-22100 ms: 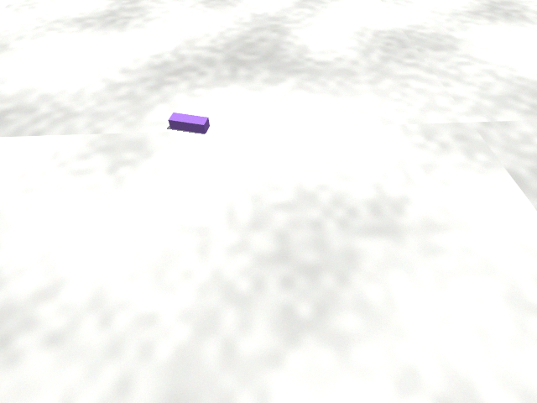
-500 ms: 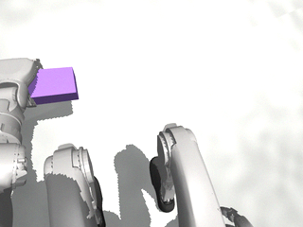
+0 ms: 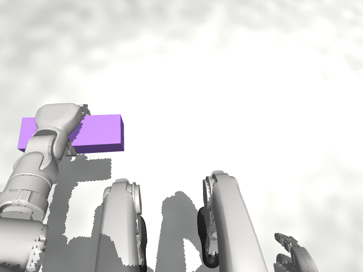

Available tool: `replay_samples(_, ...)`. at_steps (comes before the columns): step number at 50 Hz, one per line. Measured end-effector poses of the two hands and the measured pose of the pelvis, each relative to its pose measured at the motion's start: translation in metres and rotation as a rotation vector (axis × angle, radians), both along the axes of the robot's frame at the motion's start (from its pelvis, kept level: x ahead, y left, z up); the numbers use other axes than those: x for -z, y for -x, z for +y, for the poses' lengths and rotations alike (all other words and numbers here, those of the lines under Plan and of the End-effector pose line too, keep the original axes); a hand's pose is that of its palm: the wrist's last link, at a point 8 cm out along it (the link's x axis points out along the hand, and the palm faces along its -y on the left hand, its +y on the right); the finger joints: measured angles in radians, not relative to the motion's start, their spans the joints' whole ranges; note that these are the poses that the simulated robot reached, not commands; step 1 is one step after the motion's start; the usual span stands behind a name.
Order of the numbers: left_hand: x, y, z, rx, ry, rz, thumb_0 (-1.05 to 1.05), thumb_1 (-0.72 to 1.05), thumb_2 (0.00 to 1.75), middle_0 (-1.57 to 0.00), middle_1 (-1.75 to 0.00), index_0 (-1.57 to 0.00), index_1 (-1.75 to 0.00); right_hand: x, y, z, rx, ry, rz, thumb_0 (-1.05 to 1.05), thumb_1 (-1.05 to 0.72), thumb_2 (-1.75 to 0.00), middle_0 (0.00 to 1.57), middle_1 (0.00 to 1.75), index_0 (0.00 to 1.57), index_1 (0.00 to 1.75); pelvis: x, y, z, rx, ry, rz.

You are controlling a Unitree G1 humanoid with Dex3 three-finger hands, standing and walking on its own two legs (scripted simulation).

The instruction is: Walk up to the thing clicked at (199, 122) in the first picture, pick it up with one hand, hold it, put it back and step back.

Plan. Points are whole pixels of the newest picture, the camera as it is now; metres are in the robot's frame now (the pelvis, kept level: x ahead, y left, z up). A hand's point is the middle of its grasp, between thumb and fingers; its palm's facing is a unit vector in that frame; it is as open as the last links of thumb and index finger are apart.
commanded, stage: lift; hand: left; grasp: from above
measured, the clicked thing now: (76, 135) +0.43 +0.24 -0.14
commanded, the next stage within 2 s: hold in 1.02 s
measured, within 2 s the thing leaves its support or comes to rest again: neither
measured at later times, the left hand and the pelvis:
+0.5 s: hand (16, 136) +0.36 +0.24 +0.09, palm faces -0.49 -0.06 -0.87, open 10.6 cm; pelvis +0.03 +0.00 +0.18, yaw +2 degrees
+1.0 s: hand out of the picture +0.37 +0.23 +0.18, palm faces -0.49 -0.07 -0.87, open 10.6 cm; pelvis +0.07 +0.00 +0.28, yaw +2 degrees
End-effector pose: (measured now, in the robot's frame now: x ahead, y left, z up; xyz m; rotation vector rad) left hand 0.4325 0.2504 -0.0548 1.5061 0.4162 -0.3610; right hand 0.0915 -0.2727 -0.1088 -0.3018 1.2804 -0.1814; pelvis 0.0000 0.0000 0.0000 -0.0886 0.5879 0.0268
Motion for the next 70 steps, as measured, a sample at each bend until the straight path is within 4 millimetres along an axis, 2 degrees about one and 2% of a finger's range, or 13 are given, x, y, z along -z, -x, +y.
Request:
replay_samples(8, -0.071, 0.025, -0.001, -0.014, 0.008, -0.009, 0.00, -0.07, 0.55, -0.61, -0.66, -0.64, -0.61, -0.055, -0.024, 0.007, 0.013, -0.013, -0.084, 0.00, -0.90, -0.90, 0.20, 0.30, 0.20, 0.30, -0.058, -0.004, 0.000, -0.006, -0.016, -0.059)
replay_samples(18, -0.157, 0.060, -0.006, -0.025, 0.014, 0.007, 0.00, -0.08, 0.55, -0.63, -0.65, -0.66, -0.59, -0.134, -0.030, 0.017, 0.054, -0.030, -0.143, 0.00, -0.90, -0.90, 0.20, 0.30, 0.20, 0.30, -0.139, -0.016, 0.001, -0.005, -0.037, -0.166)
replay_samples(24, -0.195, 0.068, -0.009, -0.034, 0.007, 0.016, 0.00, -0.09, 0.55, -0.63, -0.64, -0.66, -0.59, -0.173, -0.030, 0.016, 0.066, -0.025, -0.164, 0.00, -0.89, -0.90, 0.20, 0.30, 0.20, 0.30, -0.178, -0.025, 0.000, -0.006, -0.047, -0.226)
replay_samples(33, -0.237, 0.066, -0.018, -0.047, 0.003, 0.019, 0.00, -0.09, 0.55, -0.64, -0.64, -0.67, -0.58, -0.219, -0.033, 0.008, 0.079, -0.015, -0.163, 0.00, -0.89, -0.90, 0.20, 0.30, 0.20, 0.30, -0.223, -0.043, -0.002, -0.004, -0.060, -0.293)
replay_samples(41, -0.269, 0.056, -0.025, -0.055, 0.007, 0.002, 0.00, -0.10, 0.56, -0.65, -0.64, -0.67, -0.58, -0.249, -0.041, 0.005, 0.084, -0.014, -0.158, 0.01, -0.89, -0.90, 0.20, 0.30, 0.20, 0.30, -0.253, -0.057, -0.003, -0.002, -0.069, -0.342)
replay_samples(50, -0.295, 0.050, -0.022, -0.069, 0.004, 0.015, 0.00, -0.10, 0.56, -0.65, -0.63, -0.68, -0.58, -0.270, -0.055, 0.006, 0.091, -0.031, -0.166, 0.01, -0.89, -0.89, 0.20, 0.30, 0.20, 0.30, -0.275, -0.070, -0.003, 0.001, -0.076, -0.384)
replay_samples(70, -0.332, 0.045, -0.015, -0.039, -0.002, 0.010, 0.00, -0.10, 0.56, -0.65, -0.63, -0.68, -0.57, -0.295, -0.094, 0.013, 0.078, -0.054, -0.226, 0.01, -0.89, -0.89, 0.20, 0.30, 0.20, 0.29, -0.299, -0.088, 0.002, 0.007, -0.082, -0.449)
